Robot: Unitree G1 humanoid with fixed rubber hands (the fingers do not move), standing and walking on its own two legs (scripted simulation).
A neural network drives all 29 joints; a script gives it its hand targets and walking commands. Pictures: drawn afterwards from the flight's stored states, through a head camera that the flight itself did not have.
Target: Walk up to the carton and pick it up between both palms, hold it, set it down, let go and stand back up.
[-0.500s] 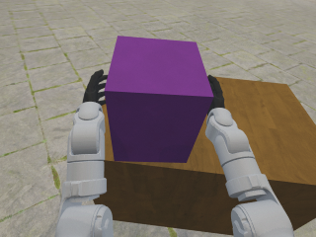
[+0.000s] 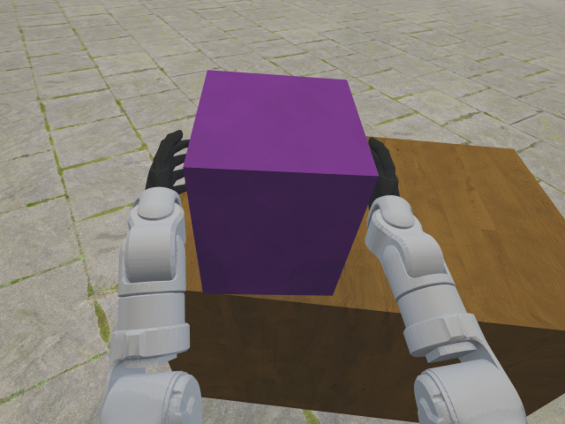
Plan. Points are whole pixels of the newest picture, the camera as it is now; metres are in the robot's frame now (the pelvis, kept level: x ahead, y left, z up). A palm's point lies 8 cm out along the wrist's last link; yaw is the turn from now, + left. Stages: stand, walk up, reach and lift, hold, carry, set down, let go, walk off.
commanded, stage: hold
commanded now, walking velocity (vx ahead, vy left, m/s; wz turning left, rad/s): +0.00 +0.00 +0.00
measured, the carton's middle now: (273, 189) +0.40 +0.01 +0.15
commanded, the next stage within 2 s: none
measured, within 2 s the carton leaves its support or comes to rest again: neither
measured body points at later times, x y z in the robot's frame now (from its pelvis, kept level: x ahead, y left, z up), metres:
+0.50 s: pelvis +0.00 +0.00 +0.00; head -0.04 +0.02 +0.45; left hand +0.37 +0.16 +0.19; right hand +0.38 -0.14 +0.18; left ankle +0.03 +0.13 -0.75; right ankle +0.00 -0.12 -0.75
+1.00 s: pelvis +0.00 +0.00 +0.00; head -0.04 +0.02 +0.45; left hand +0.37 +0.16 +0.19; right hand +0.37 -0.14 +0.18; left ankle +0.03 +0.13 -0.75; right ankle +0.00 -0.12 -0.75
